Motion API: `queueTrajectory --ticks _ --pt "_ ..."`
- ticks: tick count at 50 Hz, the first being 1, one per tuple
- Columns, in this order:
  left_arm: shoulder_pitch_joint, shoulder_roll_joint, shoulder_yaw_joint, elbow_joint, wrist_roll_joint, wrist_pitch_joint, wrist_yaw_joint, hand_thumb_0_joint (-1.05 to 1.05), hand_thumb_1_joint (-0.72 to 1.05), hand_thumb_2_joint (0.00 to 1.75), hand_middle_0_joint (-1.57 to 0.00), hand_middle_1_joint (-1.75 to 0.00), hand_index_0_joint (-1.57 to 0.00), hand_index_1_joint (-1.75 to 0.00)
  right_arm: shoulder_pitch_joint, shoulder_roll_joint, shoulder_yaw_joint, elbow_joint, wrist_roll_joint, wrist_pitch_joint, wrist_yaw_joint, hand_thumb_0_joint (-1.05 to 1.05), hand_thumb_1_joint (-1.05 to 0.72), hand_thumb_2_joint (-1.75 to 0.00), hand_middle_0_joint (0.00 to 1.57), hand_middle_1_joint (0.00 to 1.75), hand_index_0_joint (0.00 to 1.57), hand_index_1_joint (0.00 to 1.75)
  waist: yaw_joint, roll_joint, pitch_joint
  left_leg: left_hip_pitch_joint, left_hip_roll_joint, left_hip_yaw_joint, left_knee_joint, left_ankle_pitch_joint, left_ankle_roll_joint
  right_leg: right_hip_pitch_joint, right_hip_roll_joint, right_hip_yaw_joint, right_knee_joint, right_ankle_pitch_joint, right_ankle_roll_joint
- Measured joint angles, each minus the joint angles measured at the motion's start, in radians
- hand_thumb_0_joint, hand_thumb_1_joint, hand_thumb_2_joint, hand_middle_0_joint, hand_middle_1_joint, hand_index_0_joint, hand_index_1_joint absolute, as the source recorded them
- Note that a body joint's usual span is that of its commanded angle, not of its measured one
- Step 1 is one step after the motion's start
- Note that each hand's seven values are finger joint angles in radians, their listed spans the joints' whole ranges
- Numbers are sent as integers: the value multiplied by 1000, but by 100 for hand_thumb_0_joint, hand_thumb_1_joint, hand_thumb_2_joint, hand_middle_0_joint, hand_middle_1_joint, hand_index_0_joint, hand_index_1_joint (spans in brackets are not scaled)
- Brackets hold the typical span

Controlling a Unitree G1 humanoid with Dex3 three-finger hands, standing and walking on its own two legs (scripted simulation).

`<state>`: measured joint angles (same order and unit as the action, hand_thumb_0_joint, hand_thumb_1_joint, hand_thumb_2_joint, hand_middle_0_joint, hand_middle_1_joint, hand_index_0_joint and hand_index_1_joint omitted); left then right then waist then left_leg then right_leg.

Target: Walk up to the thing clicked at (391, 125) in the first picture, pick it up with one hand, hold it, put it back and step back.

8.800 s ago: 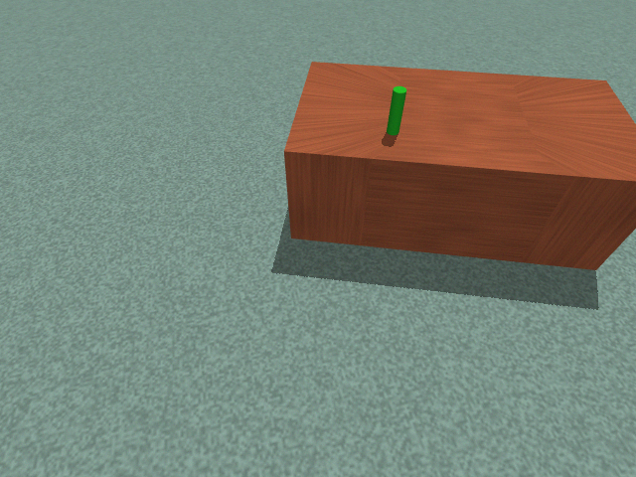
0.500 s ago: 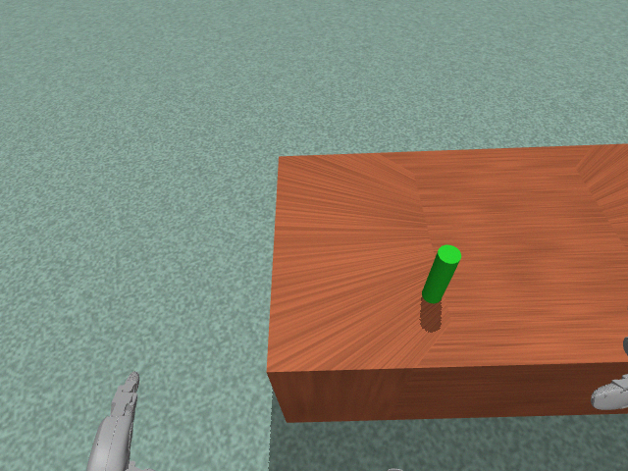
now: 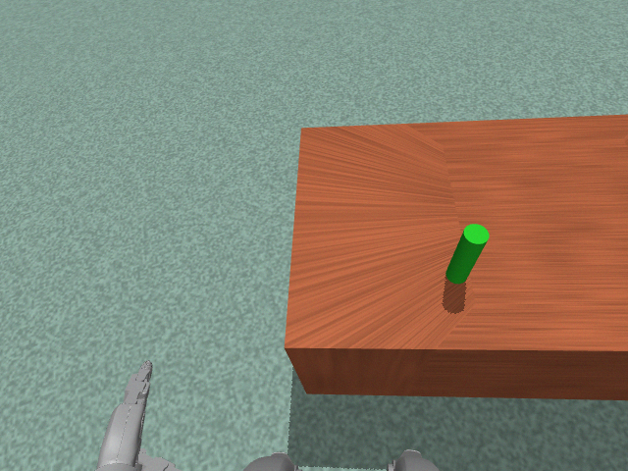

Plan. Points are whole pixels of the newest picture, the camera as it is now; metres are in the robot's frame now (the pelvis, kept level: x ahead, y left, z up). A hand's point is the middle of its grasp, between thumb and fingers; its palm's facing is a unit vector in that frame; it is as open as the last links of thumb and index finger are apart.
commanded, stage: go down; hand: right
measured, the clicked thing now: (465, 256) +0.52 -0.22 -0.21
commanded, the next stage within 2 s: approach in 1.02 s
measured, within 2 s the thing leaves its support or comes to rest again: neither
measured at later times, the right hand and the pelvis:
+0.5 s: hand out of the picture +0.38 -0.39 +0.04, palm faces +0.24 +0.97 -0.08, open 17.5 cm; pelvis +0.01 -0.01 +0.00, yaw +0 degrees
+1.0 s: hand out of the picture +0.40 -0.40 +0.06, palm faces +0.24 +0.97 -0.05, open 17.7 cm; pelvis +0.01 -0.01 -0.01, yaw +0 degrees
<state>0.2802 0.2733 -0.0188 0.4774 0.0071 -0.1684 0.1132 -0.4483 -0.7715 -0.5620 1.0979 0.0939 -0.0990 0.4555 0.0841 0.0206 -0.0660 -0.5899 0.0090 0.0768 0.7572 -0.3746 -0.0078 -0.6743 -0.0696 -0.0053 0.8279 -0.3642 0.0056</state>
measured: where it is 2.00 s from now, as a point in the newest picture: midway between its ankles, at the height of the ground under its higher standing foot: outside the picture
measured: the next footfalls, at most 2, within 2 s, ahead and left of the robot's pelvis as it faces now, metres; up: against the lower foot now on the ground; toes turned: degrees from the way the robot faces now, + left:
none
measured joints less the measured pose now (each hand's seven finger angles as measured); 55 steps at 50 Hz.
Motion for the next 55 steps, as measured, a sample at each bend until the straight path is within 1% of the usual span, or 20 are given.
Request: queueTrajectory --ticks 4,10,19,22,26,32,34,36,40,43,45,52,55 --pt "3 2 -2 -7 0 6 -4 -1 -53 6 -6 -6 -7 -6 -21 -20 -11 30 2 -14 12 -1 55 -4 3 5 4 6 7 -1 -5 -13 -2 1 4 -3 -1 -16 -2 2 9 -6 0" --pt "6 2 -6 -26 -3 14 -8 -1 -53 6 -6 -6 -7 -6 -41 -32 -29 42 6 -34 22 -1 54 -4 4 5 4 6 12 4 -13 -26 -1 3 9 -9 -3 -32 -1 4 19 -14 -3" --pt "4 -5 -12 -31 -1 31 -18 -1 -54 6 -6 -6 -7 -6 -57 -40 -36 32 7 -41 31 -1 54 -4 4 5 4 5 12 4 -24 -34 -3 3 7 -14 -6 -46 -3 5 31 -26 -4" --pt "4 -8 -16 -33 -3 32 -21 -1 -54 6 -6 -6 -6 -6 -64 -43 -39 43 13 -46 33 -1 53 -4 4 5 4 5 14 2 -24 -32 -3 3 4 -14 -7 -45 -3 6 31 -28 -6" --pt "12 -10 -22 -49 -2 37 -24 -1 -53 6 -6 -6 -7 -6 -74 -47 -48 46 11 -47 33 -1 54 -4 4 5 4 6 17 2 -27 -31 -3 4 4 -15 -9 -47 -2 7 33 -30 -7" --pt "14 -9 -19 -60 -3 40 -27 -1 -53 6 -6 -6 -7 -6 -96 -59 -51 58 10 -56 35 -1 57 -4 4 5 4 6 21 5 -28 -37 -1 5 11 -18 -10 -53 0 8 40 -33 -9" --pt "11 -6 -20 -50 -4 37 -28 -1 -53 6 -6 -6 -6 -6 -106 -65 -44 73 14 -61 38 -1 58 -4 4 5 4 6 23 5 -30 -41 -1 5 12 -18 -11 -58 0 9 43 -34 -10" --pt "10 -5 -20 -52 -4 43 -29 -1 -53 6 -6 -6 -6 -5 -110 -65 -50 67 7 -60 38 -1 58 -4 4 5 4 6 24 5 -30 -45 -1 5 14 -18 -12 -63 0 9 46 -34 -10" --pt "8 -2 -18 -51 -3 41 -30 -1 -53 6 -6 -6 -6 -5 -133 -76 -50 85 10 -68 40 -1 59 -4 3 5 4 6 28 6 -29 -50 -2 7 15 -17 -13 -70 0 11 51 -35 -11" --pt "10 -1 -18 -61 -2 46 -30 -1 -53 6 -6 -6 -6 -5 -145 -81 -56 86 4 -70 39 -1 60 -5 3 5 4 6 30 7 -30 -55 -2 6 16 -15 -13 -76 -1 10 53 -34 -12" --pt "8 -1 -18 -58 -2 41 -30 -1 -53 6 -6 -6 -6 -5 -156 -88 -52 95 8 -74 41 -1 60 -5 3 5 4 6 31 7 -31 -57 -3 6 16 -14 -13 -78 -1 10 55 -34 -12" --pt "4 -7 -26 -61 0 40 -34 -1 -53 6 -6 -6 -6 -5 -192 -110 -54 124 6 -83 42 -1 60 -5 3 5 4 6 42 7 -33 -73 -4 7 23 -12 -14 -96 -3 12 66 -33 -13" --pt "6 -8 -29 -70 2 44 -36 -1 -53 6 -6 -6 -6 -5 -204 -119 -62 132 0 -84 41 -1 60 -5 3 6 4 6 46 7 -33 -82 -4 7 28 -11 -15 -105 -3 13 71 -33 -14"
